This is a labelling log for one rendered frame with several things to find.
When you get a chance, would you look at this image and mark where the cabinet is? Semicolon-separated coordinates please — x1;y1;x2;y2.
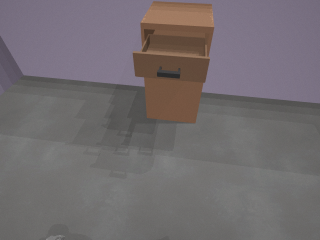
140;1;215;124

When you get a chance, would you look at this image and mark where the handle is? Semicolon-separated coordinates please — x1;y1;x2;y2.
157;66;181;79

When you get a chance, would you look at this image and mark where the drawer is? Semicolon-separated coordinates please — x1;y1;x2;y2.
132;34;210;83

